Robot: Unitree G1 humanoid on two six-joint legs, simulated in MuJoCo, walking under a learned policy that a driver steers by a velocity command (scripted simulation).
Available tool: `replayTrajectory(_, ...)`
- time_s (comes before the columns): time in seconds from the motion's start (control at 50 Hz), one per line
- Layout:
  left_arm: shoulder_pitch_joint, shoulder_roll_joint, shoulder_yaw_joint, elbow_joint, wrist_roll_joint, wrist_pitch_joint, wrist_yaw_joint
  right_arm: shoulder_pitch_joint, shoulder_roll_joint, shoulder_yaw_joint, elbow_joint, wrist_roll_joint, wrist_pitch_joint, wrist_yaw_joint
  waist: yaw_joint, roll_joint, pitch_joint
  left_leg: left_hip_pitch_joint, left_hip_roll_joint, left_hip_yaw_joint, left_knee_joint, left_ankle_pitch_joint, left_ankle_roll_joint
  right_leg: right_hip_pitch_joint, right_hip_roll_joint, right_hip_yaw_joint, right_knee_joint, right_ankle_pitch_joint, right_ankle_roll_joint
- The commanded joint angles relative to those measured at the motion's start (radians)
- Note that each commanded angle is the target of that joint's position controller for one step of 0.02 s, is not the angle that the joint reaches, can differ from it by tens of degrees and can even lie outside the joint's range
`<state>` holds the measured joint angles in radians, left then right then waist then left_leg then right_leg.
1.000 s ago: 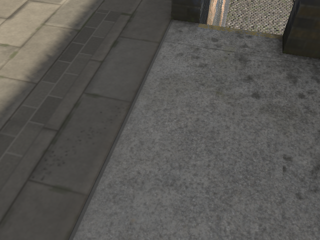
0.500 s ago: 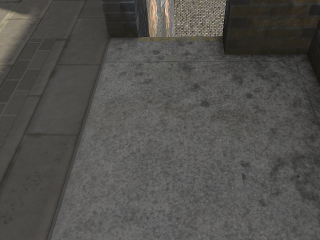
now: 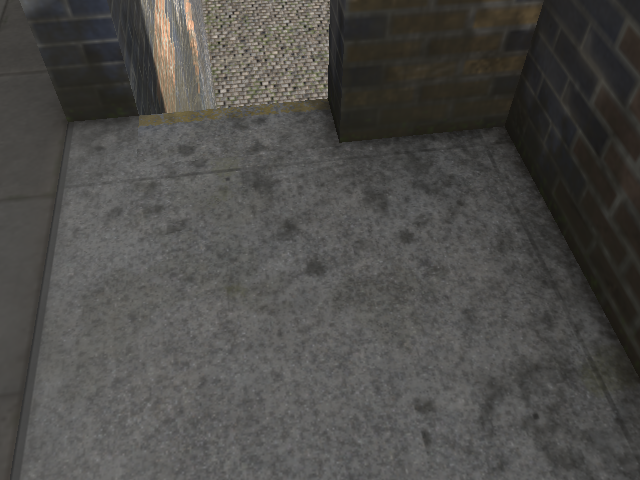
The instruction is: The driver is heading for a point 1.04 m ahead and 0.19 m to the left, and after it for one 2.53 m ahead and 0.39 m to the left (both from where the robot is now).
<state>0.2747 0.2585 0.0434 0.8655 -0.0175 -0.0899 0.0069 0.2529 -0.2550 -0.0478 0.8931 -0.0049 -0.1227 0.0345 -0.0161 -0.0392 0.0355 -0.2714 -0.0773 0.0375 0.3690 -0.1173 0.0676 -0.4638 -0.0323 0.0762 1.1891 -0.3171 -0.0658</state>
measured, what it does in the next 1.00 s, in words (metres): walks ahead, turning left: right foot, then left foot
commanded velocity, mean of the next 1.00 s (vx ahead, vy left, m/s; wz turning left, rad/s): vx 0.24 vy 0.00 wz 0.31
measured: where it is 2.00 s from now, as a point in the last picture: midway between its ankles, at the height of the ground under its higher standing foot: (312, 442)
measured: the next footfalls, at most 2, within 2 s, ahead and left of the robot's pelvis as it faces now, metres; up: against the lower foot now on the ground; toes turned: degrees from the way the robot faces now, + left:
right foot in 0.30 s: +0.35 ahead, -0.15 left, +0.00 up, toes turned +2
left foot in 0.78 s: +0.25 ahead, +0.09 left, +0.00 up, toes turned +21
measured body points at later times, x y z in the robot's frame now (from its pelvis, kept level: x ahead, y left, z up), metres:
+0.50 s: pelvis +0.20 -0.06 -0.01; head +0.24 -0.07 +0.44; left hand +0.34 +0.21 -0.10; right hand +0.30 -0.33 -0.15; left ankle +0.15 +0.08 -0.66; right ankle +0.31 -0.15 -0.74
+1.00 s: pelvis +0.26 +0.00 +0.01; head +0.28 +0.04 +0.46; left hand +0.30 +0.32 -0.11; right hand +0.45 -0.23 -0.09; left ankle +0.22 +0.07 -0.74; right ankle +0.37 -0.12 -0.67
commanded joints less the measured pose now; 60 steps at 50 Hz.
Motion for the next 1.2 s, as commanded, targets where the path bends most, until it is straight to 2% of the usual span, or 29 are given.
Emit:
replayTrajectory(0.02, 0.054, 0.043, 0.011, -0.052, 0.006, -0.001, 0.002, 0.001, -0.092, -0.011, -0.039, 0.004, -0.017, -0.002, 0.035, 0.097, -0.046, 0.098, 0.282, -0.292, -0.239, 0.085, 0.191, -0.132, -0.099, 0.015, -0.069, 0.052, 0.016)
replayTrajectory(0.1, -0.106, 0.036, -0.001, -0.112, 0.018, -0.003, 0.004, 0.063, -0.140, -0.022, -0.020, 0.014, -0.003, -0.020, -0.006, 0.078, -0.007, 0.109, 0.273, -0.214, -0.275, 0.118, 0.182, -0.207, -0.110, -0.020, -0.317, 0.232, 0.053)
replayTrajectory(0.16, -0.197, 0.021, -0.010, -0.131, 0.018, -0.012, -0.004, 0.100, -0.144, -0.015, -0.002, 0.014, 0.013, -0.028, -0.032, 0.091, 0.006, 0.086, 0.218, -0.100, -0.217, 0.361, 0.132, -0.099, -0.048, -0.076, -0.524, 0.376, 0.063)
replayTrajectory(0.2, -0.243, 0.027, -0.009, -0.145, 0.014, -0.015, -0.012, 0.155, -0.145, -0.011, 0.022, 0.018, 0.026, -0.029, -0.053, 0.110, -0.013, 0.113, 0.226, -0.103, -0.167, 0.404, 0.117, -0.041, -0.013, -0.081, -0.583, 0.429, 0.065)
replayTrajectory(0.26, -0.242, 0.073, 0.006, -0.159, 0.021, -0.022, -0.019, 0.143, -0.145, -0.009, 0.028, 0.025, 0.046, -0.039, -0.016, 0.135, -0.034, 0.193, 0.251, -0.171, -0.054, 0.406, 0.080, 0.015, 0.014, -0.039, -0.688, 0.380, 0.035)
replayTrajectory(0.3, -0.108, 0.130, 0.030, -0.115, 0.040, -0.030, -0.011, 0.094, -0.152, -0.012, 0.003, 0.027, 0.053, -0.046, 0.058, 0.118, -0.100, 0.175, 0.196, -0.177, 0.108, 0.399, 0.032, 0.217, 0.018, -0.051, -0.789, 0.502, 0.000)
replayTrajectory(0.32, -0.001, 0.203, 0.048, -0.101, 0.055, -0.032, 0.000, 0.086, -0.119, 0.000, -0.033, 0.009, 0.048, -0.048, 0.088, 0.032, -0.222, 0.049, 0.127, -0.141, 0.316, 0.184, -0.009, 0.455, -0.125, 0.051, -0.717, 0.872, -0.048)
replayTrajectory(0.34, 0.036, 0.246, 0.054, -0.110, 0.062, -0.010, 0.006, 0.250, -0.006, 0.031, -0.014, 0.002, 0.045, -0.044, 0.045, -0.214, -0.368, -0.249, 0.004, -0.075, 0.651, -0.481, -0.073, 0.776, -0.399, 0.277, -0.642, 1.201, -0.202)
replayTrajectory(0.36, 0.054, 0.196, 0.043, -0.131, 0.044, 0.010, 0.001, 0.304, -0.064, 0.022, -0.005, 0.026, 0.050, -0.045, 0.066, -0.224, -0.486, -0.311, 0.020, -0.155, 0.833, -0.627, -0.085, 0.768, -0.448, 0.384, -0.687, 1.011, -0.250)
replayTrajectory(0.38, 0.002, 0.151, 0.033, -0.143, 0.030, 0.021, 0.001, 0.220, -0.143, -0.007, -0.023, 0.042, 0.066, -0.051, 0.066, -0.125, -0.383, -0.361, 0.058, -0.149, 0.901, -0.557, -0.096, 0.647, -0.389, 0.318, -0.744, 0.801, -0.216)
replayTrajectory(0.42, -0.129, 0.100, 0.015, -0.149, 0.021, 0.029, 0.007, 0.137, -0.129, -0.022, -0.048, 0.030, 0.113, -0.070, 0.020, -0.061, -0.206, -0.366, 0.126, -0.113, 0.878, -0.430, -0.125, 0.392, -0.312, 0.183, -0.842, 0.486, -0.169)
replayTrajectory(0.46, -0.200, 0.106, 0.019, -0.142, 0.045, 0.031, 0.007, 0.156, -0.090, -0.026, -0.061, 0.022, 0.156, -0.080, -0.023, -0.106, -0.134, -0.240, 0.135, -0.074, 0.841, -0.341, -0.138, 0.176, -0.252, 0.068, -0.932, 0.322, -0.162)
replayTrajectory(0.48, -0.207, 0.109, 0.022, -0.136, 0.048, 0.028, 0.008, 0.171, -0.074, -0.027, -0.066, 0.022, 0.163, -0.081, -0.032, -0.115, -0.130, -0.219, 0.138, -0.058, 0.813, -0.310, -0.133, 0.140, -0.243, 0.033, -0.966, 0.221, -0.164)
replayTrajectory(0.54, -0.188, 0.138, 0.037, -0.113, 0.027, 0.013, 0.019, 0.113, -0.077, -0.035, -0.108, 0.017, 0.159, -0.070, -0.015, -0.113, -0.130, -0.237, 0.168, -0.046, 0.690, -0.237, -0.099, 0.161, -0.278, 0.028, -1.038, 0.002, -0.170)
replayTrajectory(0.64, -0.196, 0.200, 0.064, -0.098, 0.003, 0.009, 0.021, 0.042, -0.079, -0.041, -0.136, 0.016, 0.138, -0.038, -0.012, -0.077, -0.118, -0.141, 0.164, 0.002, 0.453, -0.212, -0.040, 0.184, -0.295, -0.036, -1.075, -0.112, -0.142)
replayTrajectory(0.72, -0.194, 0.203, 0.069, -0.086, -0.004, 0.040, 0.009, 0.020, -0.073, -0.047, -0.150, 0.019, 0.145, -0.029, -0.018, -0.038, -0.078, -0.070, 0.135, 0.055, 0.243, -0.182, -0.007, 0.222, -0.297, -0.108, -0.978, -0.041, -0.116)
replayTrajectory(0.76, -0.192, 0.152, 0.055, -0.077, -0.006, 0.063, 0.008, 0.111, -0.101, -0.066, -0.120, 0.016, 0.150, -0.033, -0.047, 0.000, -0.089, 0.065, 0.084, 0.064, 0.108, -0.142, 0.037, 0.170, -0.228, -0.183, -0.807, -0.036, -0.046)
replayTrajectory(0.78, -0.184, 0.091, 0.039, -0.081, 0.009, 0.071, 0.002, 0.164, -0.178, -0.089, -0.120, 0.015, 0.150, -0.047, -0.045, 0.177, -0.076, 0.152, 0.228, -0.175, -0.019, -0.052, 0.103, 0.031, -0.131, -0.285, -0.526, -0.089, 0.040)
replayTrajectory(0.8, -0.238, 0.068, 0.031, -0.146, 0.034, 0.067, 0.006, 0.171, -0.314, -0.113, -0.158, 0.013, 0.149, -0.056, -0.027, 0.364, -0.017, 0.219, 0.419, -0.568, -0.089, -0.050, 0.262, -0.295, 0.034, -0.264, -0.270, -0.325, 0.114)
replayTrajectory(0.82, -0.279, 0.112, 0.041, -0.151, 0.029, 0.054, 0.006, 0.157, -0.279, -0.101, -0.177, -0.017, 0.123, -0.049, -0.050, 0.265, -0.040, 0.182, 0.446, -0.611, -0.130, -0.029, 0.309, -0.332, 0.027, -0.081, -0.118, -0.325, 0.102)
replayTrajectory(0.84, -0.251, 0.141, 0.050, -0.146, 0.012, 0.049, 0.003, 0.102, -0.245, -0.090, -0.195, -0.016, 0.102, -0.049, -0.010, 0.245, -0.040, 0.191, 0.410, -0.518, -0.120, 0.020, 0.263, -0.351, 0.005, -0.042, -0.091, -0.229, 0.089)
replayTrajectory(0.88, -0.223, 0.166, 0.062, -0.110, 0.029, 0.046, 0.015, 0.005, -0.192, -0.075, -0.227, 0.017, 0.096, -0.056, 0.024, 0.172, -0.064, 0.180, 0.341, -0.389, -0.087, 0.142, 0.171, -0.322, -0.021, -0.030, -0.119, -0.081, 0.090)
replayTrajectory(0.9, -0.212, 0.153, 0.061, -0.099, 0.037, 0.047, 0.016, -0.015, -0.170, -0.065, -0.237, 0.016, 0.098, -0.063, 0.035, 0.155, -0.088, 0.164, 0.321, -0.334, -0.073, 0.279, 0.159, -0.272, -0.016, -0.039, -0.119, -0.020, 0.097)
replayTrajectory(0.96, -0.207, 0.097, 0.044, -0.090, 0.026, 0.049, 0.011, 0.015, -0.156, -0.058, -0.237, 0.005, 0.099, -0.076, 0.029, 0.126, -0.143, 0.193, 0.287, -0.242, -0.039, 0.470, 0.146, -0.179, 0.000, -0.052, -0.243, 0.090, 0.109)
replayTrajectory(1.02, -0.256, 0.071, 0.029, -0.098, 0.019, 0.054, 0.003, 0.028, -0.165, -0.059, -0.228, 0.007, 0.106, -0.081, 0.000, 0.164, -0.128, 0.193, 0.277, -0.219, -0.031, 0.444, 0.141, -0.105, 0.005, -0.055, -0.412, 0.136, 0.115)
replayTrajectory(1.08, -0.262, 0.092, 0.031, -0.095, 0.013, 0.057, -0.007, 0.018, -0.170, -0.057, -0.222, 0.002, 0.116, -0.073, -0.015, 0.180, -0.109, 0.161, 0.286, -0.236, -0.018, 0.425, 0.150, -0.017, 0.012, -0.066, -0.503, 0.118, 0.113)
replayTrajectory(1.16, -0.203, 0.080, 0.025, -0.058, 0.021, 0.046, -0.025, -0.020, -0.106, -0.028, -0.188, 0.006, 0.109, -0.061, 0.020, 0.144, -0.095, 0.118, 0.257, -0.211, 0.042, 0.295, 0.099, 0.185, 0.015, -0.092, -0.764, 0.285, 0.065)
replayTrajectory(1.18, -0.200, 0.110, 0.031, -0.057, 0.031, 0.043, -0.023, 0.011, -0.108, -0.027, -0.175, -0.003, 0.101, -0.059, 0.012, 0.114, -0.102, 0.109, 0.217, -0.200, 0.062, 0.203, 0.058, 0.252, -0.012, -0.051, -0.799, 0.433, 0.046)
replayTrajectory(1.2, -0.203, 0.186, 0.045, -0.070, 0.036, 0.042, -0.015, 0.052, -0.112, -0.030, -0.174, -0.028, 0.092, -0.060, -0.027, 0.030, -0.130, 0.088, 0.143, -0.151, 0.133, 0.052, 0.010, 0.317, -0.097, 0.044, -0.739, 0.720, 0.012)
Velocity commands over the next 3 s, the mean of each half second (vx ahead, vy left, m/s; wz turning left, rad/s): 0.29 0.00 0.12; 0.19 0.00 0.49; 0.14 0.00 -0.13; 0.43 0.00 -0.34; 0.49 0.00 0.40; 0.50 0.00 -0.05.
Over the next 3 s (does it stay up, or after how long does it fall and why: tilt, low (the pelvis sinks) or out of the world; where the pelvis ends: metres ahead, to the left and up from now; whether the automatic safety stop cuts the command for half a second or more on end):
stays up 1.19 0.14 -0.03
